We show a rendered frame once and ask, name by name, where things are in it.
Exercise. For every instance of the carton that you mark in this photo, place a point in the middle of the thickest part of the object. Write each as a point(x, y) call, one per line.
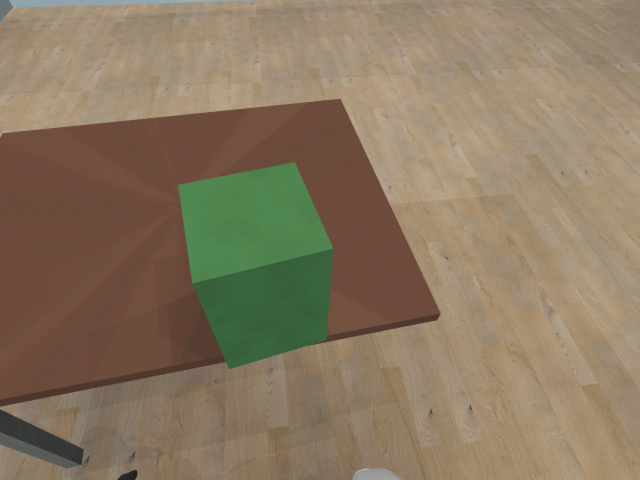
point(260, 261)

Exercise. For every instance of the table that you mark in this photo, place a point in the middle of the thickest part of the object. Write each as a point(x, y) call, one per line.
point(95, 280)

